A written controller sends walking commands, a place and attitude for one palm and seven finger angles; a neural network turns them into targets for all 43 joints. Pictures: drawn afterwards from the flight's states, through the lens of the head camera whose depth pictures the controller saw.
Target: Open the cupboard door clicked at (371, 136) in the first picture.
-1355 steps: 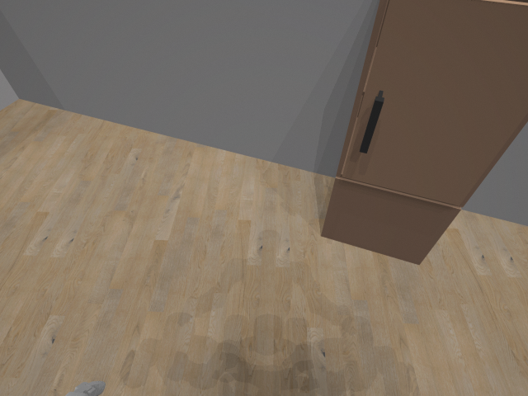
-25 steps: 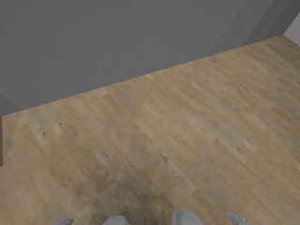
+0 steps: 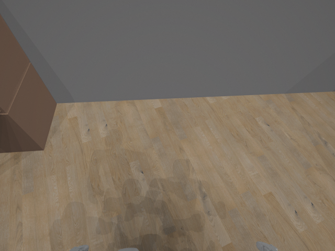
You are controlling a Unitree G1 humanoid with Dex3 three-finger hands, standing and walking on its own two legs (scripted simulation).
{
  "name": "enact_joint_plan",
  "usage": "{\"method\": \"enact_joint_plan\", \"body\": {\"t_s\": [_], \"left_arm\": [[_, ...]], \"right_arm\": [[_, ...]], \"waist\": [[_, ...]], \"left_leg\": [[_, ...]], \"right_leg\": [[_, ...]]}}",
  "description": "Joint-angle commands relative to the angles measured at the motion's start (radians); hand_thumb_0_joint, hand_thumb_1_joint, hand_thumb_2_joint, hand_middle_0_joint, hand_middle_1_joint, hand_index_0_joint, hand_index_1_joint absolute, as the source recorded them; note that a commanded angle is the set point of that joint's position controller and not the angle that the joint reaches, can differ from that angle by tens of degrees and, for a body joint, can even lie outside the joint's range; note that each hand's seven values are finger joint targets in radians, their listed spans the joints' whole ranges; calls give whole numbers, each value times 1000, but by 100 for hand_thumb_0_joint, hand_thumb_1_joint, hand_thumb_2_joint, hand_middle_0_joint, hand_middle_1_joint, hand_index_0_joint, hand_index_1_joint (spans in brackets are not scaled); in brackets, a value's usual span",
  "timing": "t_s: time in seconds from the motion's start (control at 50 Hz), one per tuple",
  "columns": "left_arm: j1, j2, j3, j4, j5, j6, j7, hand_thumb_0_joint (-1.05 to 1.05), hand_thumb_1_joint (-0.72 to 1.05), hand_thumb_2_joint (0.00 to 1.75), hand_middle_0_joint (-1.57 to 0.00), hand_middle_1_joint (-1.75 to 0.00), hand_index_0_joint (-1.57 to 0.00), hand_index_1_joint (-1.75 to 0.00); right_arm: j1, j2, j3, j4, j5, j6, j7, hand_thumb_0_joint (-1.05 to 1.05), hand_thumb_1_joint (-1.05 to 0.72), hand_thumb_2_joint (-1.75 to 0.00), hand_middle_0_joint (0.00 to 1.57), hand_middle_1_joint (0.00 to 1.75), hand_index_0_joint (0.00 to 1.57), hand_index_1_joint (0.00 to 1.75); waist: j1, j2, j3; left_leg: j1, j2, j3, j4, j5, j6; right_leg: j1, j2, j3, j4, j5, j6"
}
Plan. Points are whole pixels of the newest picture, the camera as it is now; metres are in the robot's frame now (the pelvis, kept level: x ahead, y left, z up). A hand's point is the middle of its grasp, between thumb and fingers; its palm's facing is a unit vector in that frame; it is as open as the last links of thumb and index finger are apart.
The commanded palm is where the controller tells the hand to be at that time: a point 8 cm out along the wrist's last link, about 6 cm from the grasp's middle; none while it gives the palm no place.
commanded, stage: turn to face it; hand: left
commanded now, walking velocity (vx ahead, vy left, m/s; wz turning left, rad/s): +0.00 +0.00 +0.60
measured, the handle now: out of the picture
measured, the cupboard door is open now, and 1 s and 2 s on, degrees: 44 44 44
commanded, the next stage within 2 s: take the last steps up to it in 1.32 s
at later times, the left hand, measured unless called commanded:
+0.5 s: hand out of the picture +0.04 +0.16 -0.14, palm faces +0.28 -0.92 -0.28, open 7.4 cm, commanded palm none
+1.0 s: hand out of the picture +0.01 +0.17 -0.14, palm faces +0.55 -0.78 -0.31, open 7.4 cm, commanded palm none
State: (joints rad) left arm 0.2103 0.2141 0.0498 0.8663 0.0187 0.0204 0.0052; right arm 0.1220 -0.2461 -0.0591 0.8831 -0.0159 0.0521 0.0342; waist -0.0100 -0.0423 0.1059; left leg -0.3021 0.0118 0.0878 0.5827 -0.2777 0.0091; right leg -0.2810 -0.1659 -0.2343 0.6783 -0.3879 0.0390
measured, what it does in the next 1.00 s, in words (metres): steps on the spot, turning left: right foot, then left foot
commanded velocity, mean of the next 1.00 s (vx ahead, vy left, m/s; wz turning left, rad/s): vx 0.00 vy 0.00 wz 0.58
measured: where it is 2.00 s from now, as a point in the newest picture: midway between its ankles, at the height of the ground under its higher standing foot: outside the picture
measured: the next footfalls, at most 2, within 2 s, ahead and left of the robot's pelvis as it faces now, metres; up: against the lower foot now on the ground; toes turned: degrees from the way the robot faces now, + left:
right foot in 0.32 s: +0.08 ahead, -0.16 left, +0.00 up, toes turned +7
left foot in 0.64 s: +0.01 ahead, +0.08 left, +0.00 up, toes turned +27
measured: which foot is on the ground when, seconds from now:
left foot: down 0.00-0.32, up 0.34-0.62, down 0.64-0.96, up 0.98-1.00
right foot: down 0.00-0.00, up 0.02-0.30, down 0.32-0.64, up 0.66-0.94, down 0.96-1.00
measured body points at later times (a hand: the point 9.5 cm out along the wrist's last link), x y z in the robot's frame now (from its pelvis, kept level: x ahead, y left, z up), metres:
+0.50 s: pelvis +0.02 -0.05 +0.01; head +0.08 -0.05 +0.46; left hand +0.03 +0.21 -0.12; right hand +0.18 -0.28 -0.13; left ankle -0.04 +0.07 -0.66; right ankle +0.04 -0.17 -0.72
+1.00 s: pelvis +0.04 -0.07 +0.00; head +0.09 -0.06 +0.45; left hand -0.02 +0.21 -0.12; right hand +0.25 -0.24 -0.15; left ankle -0.03 +0.05 -0.70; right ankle +0.11 -0.17 -0.73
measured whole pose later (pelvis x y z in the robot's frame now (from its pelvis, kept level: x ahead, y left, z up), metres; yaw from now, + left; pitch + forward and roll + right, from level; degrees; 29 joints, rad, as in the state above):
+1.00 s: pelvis +0.04 -0.07 +0.00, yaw +35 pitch +1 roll +0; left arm 0.15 0.24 0.06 0.85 0.02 0.01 0.01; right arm 0.16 -0.25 -0.07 0.92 -0.02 0.07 0.01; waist -0.01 0.03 0.10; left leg -0.41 -0.02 -0.10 0.81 -0.45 -0.02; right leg -0.31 -0.06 -0.07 0.62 -0.30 0.00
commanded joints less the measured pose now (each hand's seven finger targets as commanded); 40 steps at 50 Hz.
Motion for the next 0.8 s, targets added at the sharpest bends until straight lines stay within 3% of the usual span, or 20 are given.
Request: {"method": "enact_joint_plan", "body": {"t_s": [0.0,0.02,0.08,0.16,0.24,0.26,0.28,0.3,0.32,0.34,0.4,0.5,0.56,0.58,0.6,0.62,0.64,0.68,0.72,0.78], "left_arm": [[-123,133,30,-135,2,2,16,0,90,90,-20,-30,-20,-30],[-130,119,35,-118,-3,2,18,0,90,90,-20,-30,-20,-30],[-65,122,38,-73,-4,10,5,0,90,90,-20,-30,-20,-30],[-72,107,35,-76,-8,10,1,0,90,90,-20,-30,-20,-30],[28,115,39,-58,-9,-5,2,0,90,90,-20,-30,-20,-30],[73,142,48,-51,-7,-15,7,0,90,90,-20,-30,-20,-30],[111,229,66,-49,10,-27,17,0,90,90,-20,-30,-20,-30],[102,286,69,-56,16,-27,21,0,90,90,-20,-30,-20,-30],[74,247,60,-61,8,-31,28,0,90,90,-20,-30,-20,-30],[23,212,53,-71,5,-27,30,0,90,90,-20,-30,-20,-30],[-46,168,39,-92,10,-26,30,0,90,90,-20,-30,-20,-30],[51,220,57,-51,14,-28,27,0,90,90,-20,-30,-20,-30],[44,230,64,-44,3,-23,19,0,90,90,-20,-30,-20,-30],[25,216,64,-46,-3,-20,15,0,90,90,-20,-30,-20,-30],[31,168,58,-78,-11,-13,9,0,90,90,-20,-30,-20,-30],[-38,118,31,-124,-9,-8,7,0,90,90,-20,-30,-20,-30],[-91,147,35,-141,0,0,13,0,90,90,-20,-30,-20,-30],[-108,133,39,-106,-4,1,14,0,90,90,-20,-30,-20,-30],[-70,122,41,-76,-4,8,5,0,90,90,-20,-30,-20,-30],[-63,111,37,-73,-7,9,2,0,90,90,-20,-30,-20,-30]], "right_arm": [[225,-260,-68,-13,-9,-32,-34,0,-90,-90,20,30,20,30],[189,-245,-65,-20,-11,-35,-48,0,-90,-90,20,30,20,30],[57,-192,-47,-52,-10,-40,-53,0,-90,-90,20,30,20,30],[45,-200,-54,-47,-13,-35,-46,0,-90,-90,20,30,20,30],[-19,-202,-62,-64,-7,-22,-43,0,-90,-90,20,30,20,30],[-27,-181,-60,-74,0,-21,-40,0,-90,-90,20,30,20,30],[-20,-122,-54,-92,10,-21,-32,0,-90,-90,20,30,20,30],[-35,-95,-48,-114,7,-22,-26,0,-90,-90,20,30,20,30],[-32,-123,-53,-98,0,-13,-26,0,-90,-90,20,30,20,30],[-37,-110,-54,-83,0,-6,-24,0,-90,-90,20,30,20,30],[-19,-71,-37,-61,3,3,-5,0,-90,-90,20,30,20,30],[-76,-38,-19,-75,8,-10,2,0,-90,-90,20,30,20,30],[-8,-63,-20,-64,6,-19,-3,0,-90,-90,20,30,20,30],[44,-94,-29,-53,4,-25,-3,0,-90,-90,20,30,20,30],[107,-202,-55,-48,-8,-35,-9,0,-90,-90,20,30,20,30],[184,-289,-77,-36,-10,-30,-20,0,-90,-90,20,30,20,30],[215,-284,-75,-19,-12,-28,-28,0,-90,-90,20,30,20,30],[116,-224,-60,-42,-13,-36,-49,0,-90,-90,20,30,20,30],[55,-193,-48,-55,-14,-39,-51,0,-90,-90,20,30,20,30],[43,-197,-50,-52,-14,-37,-49,0,-90,-90,20,30,20,30]], "waist": [[-104,222,-221],[-82,258,-197],[-9,214,-172],[-12,195,-159],[35,203,-171],[57,133,-182],[75,-108,-196],[81,-283,-170],[61,-244,-149],[34,-234,-117],[-2,-190,-109],[55,-160,-142],[20,-145,-172],[-15,-67,-200],[-48,199,-247],[-93,354,-238],[-102,210,-229],[-58,287,-181],[-17,208,-158],[-10,187,-163]], "left_leg": [[331,402,-494,-184,704,240],[289,352,-449,-177,689,225],[190,237,-300,-184,560,155],[118,206,-310,-192,424,142],[6,163,-345,-121,337,105],[-63,115,-324,-54,241,65],[-237,-5,-207,135,-25,-8],[-289,-84,-109,402,-364,-49],[-279,-26,-168,572,-332,-38],[-291,-7,-160,656,-277,-45],[-222,19,-86,539,-199,-69],[-140,-5,2,207,-200,-66],[21,-23,25,-24,-36,-48],[145,5,-19,-149,85,-31],[317,219,-303,-192,347,69],[361,427,-543,-207,697,229],[307,416,-511,-188,561,256],[209,311,-433,-193,501,205],[162,243,-342,-192,502,161],[132,209,-320,-191,440,145]], "right_leg": [[-361,41,202,463,-247,43],[-369,40,232,493,-191,46],[-279,58,238,434,-60,47],[-150,106,201,205,-60,39],[72,158,165,-91,86,27],[184,124,191,-238,168,19],[314,-96,428,-372,205,-46],[241,-325,606,-420,311,-174],[153,-310,566,-399,312,-213],[120,-251,504,-377,340,-206],[106,-159,252,-324,494,-156],[229,-189,202,-249,651,-156],[177,-176,139,-145,604,-99],[102,-159,107,-37,526,-57],[-128,-52,47,168,193,18],[-328,43,104,358,-306,54],[-332,47,195,445,-275,38],[-340,42,244,475,-155,41],[-276,62,235,423,-80,42],[-181,94,212,256,-73,38]]}}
